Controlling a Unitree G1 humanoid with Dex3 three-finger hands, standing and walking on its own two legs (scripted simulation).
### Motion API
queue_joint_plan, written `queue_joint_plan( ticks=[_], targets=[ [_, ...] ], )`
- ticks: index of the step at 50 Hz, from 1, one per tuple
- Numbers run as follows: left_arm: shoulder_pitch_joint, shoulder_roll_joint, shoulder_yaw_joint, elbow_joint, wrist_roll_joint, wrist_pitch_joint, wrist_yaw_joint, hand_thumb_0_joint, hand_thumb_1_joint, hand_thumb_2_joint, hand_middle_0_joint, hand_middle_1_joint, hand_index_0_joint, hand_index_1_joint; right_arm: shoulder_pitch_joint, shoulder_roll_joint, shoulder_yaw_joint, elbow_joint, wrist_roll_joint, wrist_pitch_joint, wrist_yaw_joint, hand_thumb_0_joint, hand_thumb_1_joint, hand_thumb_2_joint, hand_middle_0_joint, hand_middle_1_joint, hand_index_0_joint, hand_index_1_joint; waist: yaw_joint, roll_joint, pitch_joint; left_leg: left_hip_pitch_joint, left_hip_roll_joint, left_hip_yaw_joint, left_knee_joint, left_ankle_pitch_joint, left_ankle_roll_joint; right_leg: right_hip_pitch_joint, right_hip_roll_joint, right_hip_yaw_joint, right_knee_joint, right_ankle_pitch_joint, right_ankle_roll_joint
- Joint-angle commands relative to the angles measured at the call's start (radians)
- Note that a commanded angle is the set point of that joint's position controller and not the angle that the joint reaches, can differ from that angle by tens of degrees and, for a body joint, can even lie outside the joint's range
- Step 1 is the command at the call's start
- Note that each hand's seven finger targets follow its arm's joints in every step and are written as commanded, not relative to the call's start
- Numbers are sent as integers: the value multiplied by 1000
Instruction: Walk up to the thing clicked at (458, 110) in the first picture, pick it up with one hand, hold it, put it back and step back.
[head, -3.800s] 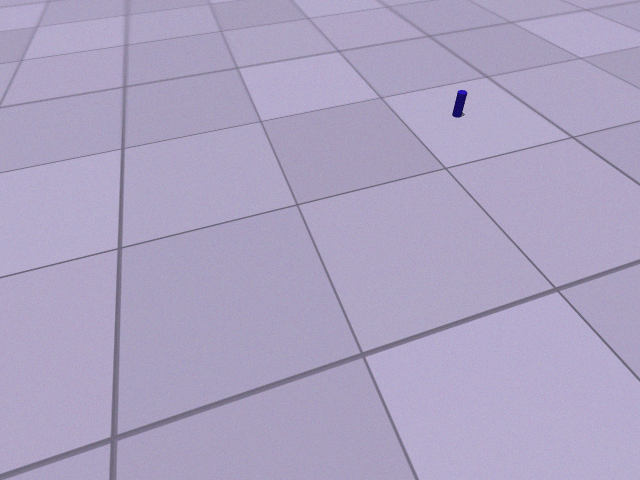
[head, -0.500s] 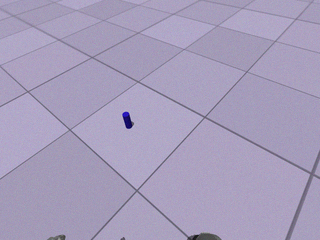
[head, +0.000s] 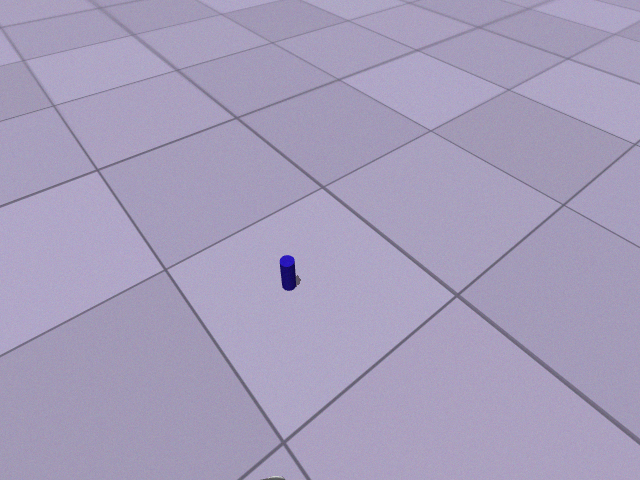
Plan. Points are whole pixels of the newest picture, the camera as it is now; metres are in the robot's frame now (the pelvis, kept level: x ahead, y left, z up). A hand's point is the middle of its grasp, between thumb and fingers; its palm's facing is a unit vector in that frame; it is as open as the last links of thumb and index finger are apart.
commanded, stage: walk up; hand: left
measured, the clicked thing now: (288, 273) +0.92 +0.19 -0.68
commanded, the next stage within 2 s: none
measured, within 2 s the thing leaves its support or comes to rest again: neither
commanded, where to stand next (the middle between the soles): +0.58 -0.02 m, yaw -2 degrees
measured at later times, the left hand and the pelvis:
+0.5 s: hand (177, 382) +0.28 +0.26 -0.12, palm faces -0.11 -0.92 -0.38, open 7.4 cm; pelvis +0.18 -0.01 +0.00, yaw -3 degrees
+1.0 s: hand (192, 331) +0.38 +0.27 -0.14, palm faces -0.03 -0.93 -0.36, open 7.4 cm; pelvis +0.34 -0.01 +0.00, yaw -1 degrees
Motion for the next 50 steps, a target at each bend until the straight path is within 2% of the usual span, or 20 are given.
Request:
queue_joint_plan(
  ticks=[1,2,3,5,7,10,17,23,25,26,27,28,29,32,34,40,44,48,49,50],
  targets=[
    [42,67,4,-110,-14,-16,11,0,900,900,-200,-300,-200,-300,228,-348,-97,-36,-8,-57,-53,0,-900,-900,200,300,200,300,-132,414,-132,588,265,-532,-238,-357,138,-598,73,58,583,-124,-66],
    [35,182,31,-85,-15,-3,29,0,900,900,-200,-300,-200,-300,193,-363,-98,-66,23,-58,-54,0,-900,-900,200,300,200,300,-134,237,-137,547,363,-728,-330,-402,228,-618,69,143,649,-140,-78],
    [-20,227,33,-75,-7,1,37,0,900,900,-200,-300,-200,-300,163,-338,-95,-65,34,-51,-54,0,-900,-900,200,300,200,300,-127,159,-67,456,359,-679,-330,-377,243,-629,20,197,678,-102,-86],
    [-17,212,28,-49,-21,1,28,0,900,900,-200,-300,-200,-300,79,-268,-62,-84,30,-54,-65,0,-900,-900,200,300,200,300,-85,81,5,306,241,-372,-316,-117,136,-529,-16,276,601,52,-72],
    [49,193,29,-23,-28,13,17,0,900,900,-200,-300,-200,-300,69,-234,-47,-88,39,-62,-66,0,-900,-900,200,300,200,300,-55,118,-5,290,193,-225,-312,35,111,-476,-26,238,529,118,-55],
    [24,173,29,-27,-18,24,5,0,900,900,-200,-300,-200,-300,64,-235,-50,-105,33,-68,-67,0,-900,-900,200,300,200,300,-59,129,8,266,195,-164,-346,-14,173,-475,-34,204,457,159,-26],
    [-129,143,29,-70,-3,20,-20,0,900,900,-200,-300,-200,-300,79,-242,-54,-108,27,-64,-64,0,-900,-900,200,300,200,300,-82,111,71,284,184,-91,-364,-28,191,-481,-67,157,190,277,-20],
    [-142,141,38,-59,-5,4,-19,0,900,900,-200,-300,-200,-300,69,-245,-54,-125,21,-49,-66,0,-900,-900,200,300,200,300,-63,80,31,223,189,-82,-242,45,170,-244,-7,100,41,254,-49],
    [-43,166,50,-32,0,-10,-6,0,900,900,-200,-300,-200,-300,68,-218,-43,-135,22,-44,-68,0,-900,-900,200,300,200,300,-8,-2,-30,193,135,-26,-28,141,135,-64,29,88,-36,235,-67],
    [52,206,69,-13,3,-22,6,0,900,900,-200,-300,-200,-300,118,-165,-22,-134,23,-44,-67,0,-900,-900,200,300,200,300,29,-130,-120,143,65,29,210,136,104,96,-5,147,-97,180,-95],
    [110,289,95,-21,6,-29,18,0,900,900,-200,-300,-200,-300,173,-97,3,-153,27,-46,-65,0,-900,-900,200,300,200,300,32,-339,-190,-40,-29,67,451,-201,55,240,-242,497,-157,125,-160],
    [101,321,96,-23,-9,-24,22,0,900,900,-200,-300,-200,-300,141,-174,-13,-136,30,-36,-71,0,-900,-900,200,300,200,300,51,-292,-124,-225,-103,22,540,-401,33,268,-357,753,-265,119,-263],
    [77,314,91,-37,-19,-18,25,0,900,900,-200,-300,-200,-300,101,-223,-21,-122,23,-31,-82,0,-900,-900,200,300,200,300,53,-224,-93,-228,-47,-42,589,-409,29,203,-389,774,-249,188,-318],
    [-14,221,59,-68,-30,-17,37,0,900,900,-200,-300,-200,-300,106,-189,-22,-89,44,-25,-69,0,-900,-900,200,300,200,300,-13,-152,-24,-158,-10,-111,559,-276,25,33,-231,414,-230,413,-239],
    [-49,201,53,-78,-27,-22,36,0,900,900,-200,-300,-200,-300,138,-170,-20,-74,36,-10,-60,0,-900,-900,200,300,200,300,-43,-171,-15,-89,-17,-80,498,-196,14,-63,-165,289,-240,461,-207],
    [-70,222,60,-127,-4,-25,25,0,900,900,-200,-300,-200,-300,50,-163,-35,-92,12,-1,-32,0,-900,-900,200,300,200,300,-30,-172,53,-90,29,-35,234,-93,-35,-177,-177,231,-336,57,-246],
    [-45,239,63,-133,0,-21,16,0,900,900,-200,-300,-200,-300,-13,-158,-40,-101,8,-18,-26,0,-900,-900,200,300,200,300,-7,-147,46,14,31,-21,68,-42,-27,-208,-192,241,-296,-17,-234],
    [-84,213,49,-143,2,-9,15,0,900,900,-200,-300,-200,-300,133,-190,-58,-49,2,-41,-41,0,-900,-900,200,300,200,300,-107,-24,-39,306,-21,29,-40,-72,8,-298,-150,189,-57,32,-183],
    [-44,164,29,-140,5,-6,15,0,900,900,-200,-300,-200,-300,210,-229,-72,-22,0,-48,-53,0,-900,-900,200,300,200,300,-142,123,-81,436,-16,-16,-96,-209,29,-373,-85,129,170,95,-158],
    [27,81,7,-141,-8,-4,13,0,900,900,-200,-300,-200,-300,240,-302,-87,-37,-10,-55,-64,0,-900,-900,200,300,200,300,-133,355,-91,517,182,-366,-237,-399,102,-544,33,49,461,-25,-92]
  ],
)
